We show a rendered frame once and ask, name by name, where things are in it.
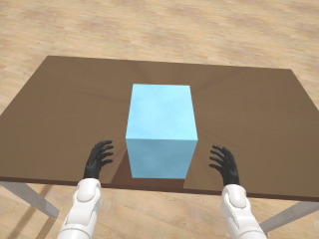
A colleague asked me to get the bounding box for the robot left forearm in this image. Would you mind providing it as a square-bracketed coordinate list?
[57, 178, 103, 239]

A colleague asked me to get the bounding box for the robot left hand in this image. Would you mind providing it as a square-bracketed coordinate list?
[83, 140, 114, 179]

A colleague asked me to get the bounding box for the robot right forearm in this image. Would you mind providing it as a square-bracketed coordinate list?
[220, 184, 267, 239]

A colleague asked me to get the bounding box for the carton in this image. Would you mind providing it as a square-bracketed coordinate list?
[126, 84, 198, 179]

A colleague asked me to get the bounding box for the robot right hand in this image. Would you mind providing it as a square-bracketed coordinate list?
[209, 145, 240, 187]

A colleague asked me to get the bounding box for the table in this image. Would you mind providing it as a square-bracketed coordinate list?
[0, 55, 319, 233]

